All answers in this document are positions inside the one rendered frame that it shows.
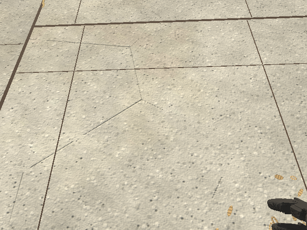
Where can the robot right hand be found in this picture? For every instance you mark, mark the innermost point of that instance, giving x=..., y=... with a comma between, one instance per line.
x=295, y=207

